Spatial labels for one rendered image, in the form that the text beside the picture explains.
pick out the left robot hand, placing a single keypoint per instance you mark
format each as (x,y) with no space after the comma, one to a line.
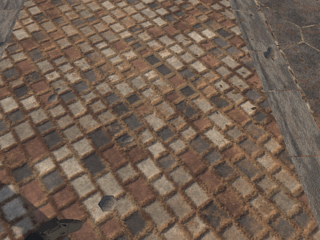
(54,228)

